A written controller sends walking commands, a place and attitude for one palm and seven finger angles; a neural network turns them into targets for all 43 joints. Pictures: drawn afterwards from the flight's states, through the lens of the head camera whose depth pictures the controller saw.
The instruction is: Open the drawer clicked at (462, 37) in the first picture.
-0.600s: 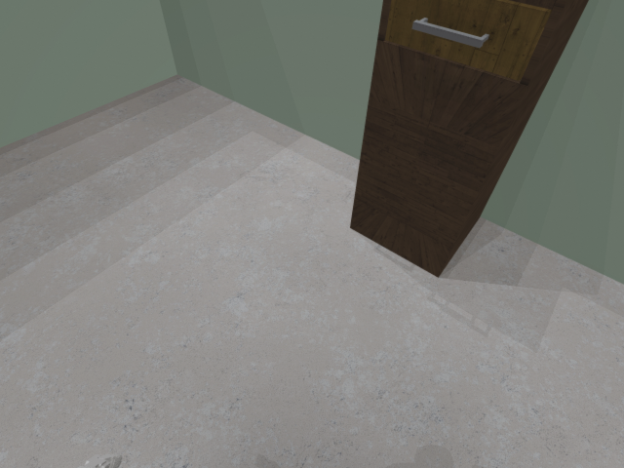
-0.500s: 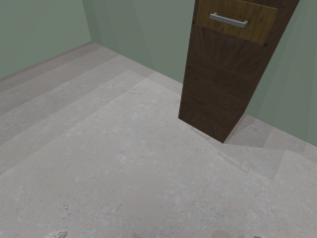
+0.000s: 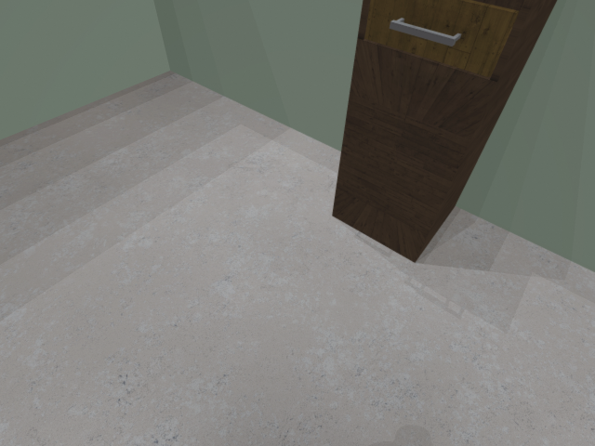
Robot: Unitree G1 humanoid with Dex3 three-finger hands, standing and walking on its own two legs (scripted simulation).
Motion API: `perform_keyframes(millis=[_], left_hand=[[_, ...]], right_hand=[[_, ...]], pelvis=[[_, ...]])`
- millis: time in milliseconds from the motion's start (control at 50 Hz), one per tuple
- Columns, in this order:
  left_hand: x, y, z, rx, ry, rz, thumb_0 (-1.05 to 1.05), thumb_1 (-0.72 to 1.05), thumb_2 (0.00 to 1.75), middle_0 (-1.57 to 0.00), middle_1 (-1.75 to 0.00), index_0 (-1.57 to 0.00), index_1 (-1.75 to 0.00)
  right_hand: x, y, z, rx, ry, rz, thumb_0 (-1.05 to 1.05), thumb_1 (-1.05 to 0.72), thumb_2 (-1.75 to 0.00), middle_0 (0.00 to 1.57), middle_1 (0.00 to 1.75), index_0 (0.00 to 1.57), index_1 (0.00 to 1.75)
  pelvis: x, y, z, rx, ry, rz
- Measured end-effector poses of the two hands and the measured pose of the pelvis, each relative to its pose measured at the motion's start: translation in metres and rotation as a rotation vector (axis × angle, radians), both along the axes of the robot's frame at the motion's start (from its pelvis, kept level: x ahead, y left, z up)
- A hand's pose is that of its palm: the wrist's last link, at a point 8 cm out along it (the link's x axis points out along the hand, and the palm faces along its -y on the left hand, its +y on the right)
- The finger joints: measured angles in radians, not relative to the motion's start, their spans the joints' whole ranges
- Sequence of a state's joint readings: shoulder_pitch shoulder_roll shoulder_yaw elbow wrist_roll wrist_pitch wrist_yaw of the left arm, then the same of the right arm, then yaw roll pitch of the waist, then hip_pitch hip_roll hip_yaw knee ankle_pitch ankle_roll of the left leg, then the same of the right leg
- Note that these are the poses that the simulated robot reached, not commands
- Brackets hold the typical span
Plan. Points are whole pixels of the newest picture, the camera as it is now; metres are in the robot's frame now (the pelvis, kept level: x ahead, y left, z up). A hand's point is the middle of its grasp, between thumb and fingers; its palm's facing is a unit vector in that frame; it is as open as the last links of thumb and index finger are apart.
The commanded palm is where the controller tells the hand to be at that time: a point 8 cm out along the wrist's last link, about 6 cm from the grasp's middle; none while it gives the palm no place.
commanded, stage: stand and wait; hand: left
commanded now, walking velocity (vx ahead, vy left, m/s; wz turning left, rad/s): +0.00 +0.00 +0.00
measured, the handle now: (425, 30) +1.10 -0.27 +0.12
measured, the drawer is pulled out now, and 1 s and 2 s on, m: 0.00 0.00 0.00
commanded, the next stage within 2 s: look at it before walking up in 0.22 s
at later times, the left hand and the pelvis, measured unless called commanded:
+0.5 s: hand out of the picture +0.08 +0.24 -0.15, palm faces -0.03 -0.94 -0.33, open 7.3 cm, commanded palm none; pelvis +0.00 -0.01 +0.00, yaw +0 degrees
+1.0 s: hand out of the picture +0.08 +0.24 -0.15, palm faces -0.03 -0.94 -0.34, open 7.3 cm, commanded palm none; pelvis +0.01 -0.01 +0.00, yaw +0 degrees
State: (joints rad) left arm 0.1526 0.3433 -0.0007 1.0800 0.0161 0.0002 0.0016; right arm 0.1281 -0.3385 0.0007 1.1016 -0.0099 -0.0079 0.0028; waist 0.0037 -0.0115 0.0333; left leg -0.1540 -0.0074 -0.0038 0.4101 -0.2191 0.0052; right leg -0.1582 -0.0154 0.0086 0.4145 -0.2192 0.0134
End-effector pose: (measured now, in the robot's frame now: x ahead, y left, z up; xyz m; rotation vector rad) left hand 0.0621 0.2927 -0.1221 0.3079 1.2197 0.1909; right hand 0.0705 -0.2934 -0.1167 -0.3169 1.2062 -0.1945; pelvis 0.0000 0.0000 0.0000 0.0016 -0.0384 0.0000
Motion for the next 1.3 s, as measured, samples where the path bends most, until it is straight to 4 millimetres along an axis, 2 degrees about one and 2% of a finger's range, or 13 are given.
perform_keyframes(millis=[220, 540, 1000, 1120, 1260, 1300], left_hand=[[-0.001, -0.002, 0.003, 0.008, 0.002, -0.007, 0.00, 0.91, 0.90, -0.20, -0.30, -0.21, -0.30], [0.014, -0.011, 0.005, 0.001, -0.030, -0.020, 0.00, 0.91, 0.90, -0.20, -0.30, -0.21, -0.30], [0.015, -0.011, 0.004, 0.007, -0.005, -0.007, 0.00, 0.91, 0.90, -0.20, -0.30, -0.21, -0.30], [0.002, -0.026, -0.011, -0.049, 0.020, 0.039, 0.00, 0.91, 0.90, -0.20, -0.30, -0.21, -0.30], [-0.033, -0.033, -0.040, -0.145, 0.136, 0.155, 0.00, 0.91, 0.90, -0.20, -0.30, -0.21, -0.30], [-0.034, -0.035, -0.041, -0.157, 0.195, 0.159, 0.00, 0.91, 0.90, -0.20, -0.30, -0.21, -0.30]], right_hand=[[-0.012, -0.003, -0.003, 0.010, 0.024, -0.010, 0.01, -0.90, -0.90, 0.20, 0.30, 0.20, 0.30], [0.003, -0.005, -0.001, 0.016, -0.010, -0.003, 0.01, -0.90, -0.90, 0.20, 0.30, 0.20, 0.30], [0.011, -0.008, -0.001, 0.009, 0.004, 0.003, 0.01, -0.90, -0.90, 0.20, 0.30, 0.20, 0.30], [0.003, 0.013, -0.015, 0.048, 0.065, 0.010, 0.01, -0.90, -0.90, 0.20, 0.30, 0.20, 0.30], [-0.002, 0.060, -0.028, 0.095, 0.149, 0.004, 0.01, -0.90, -0.90, 0.20, 0.30, 0.20, 0.30], [-0.007, 0.073, -0.028, 0.111, 0.162, -0.025, 0.01, -0.90, -0.90, 0.20, 0.30, 0.20, 0.30]], pelvis=[[-0.003, -0.003, 0.001, 0.001, 0.003, -0.002], [0.000, -0.007, 0.002, 0.002, 0.006, -0.006], [0.008, -0.010, 0.002, 0.001, 0.012, -0.004], [0.024, -0.007, -0.004, -0.010, 0.025, 0.023], [0.060, 0.015, -0.015, -0.010, 0.027, 0.074], [0.072, 0.019, -0.013, -0.006, 0.032, 0.070]])
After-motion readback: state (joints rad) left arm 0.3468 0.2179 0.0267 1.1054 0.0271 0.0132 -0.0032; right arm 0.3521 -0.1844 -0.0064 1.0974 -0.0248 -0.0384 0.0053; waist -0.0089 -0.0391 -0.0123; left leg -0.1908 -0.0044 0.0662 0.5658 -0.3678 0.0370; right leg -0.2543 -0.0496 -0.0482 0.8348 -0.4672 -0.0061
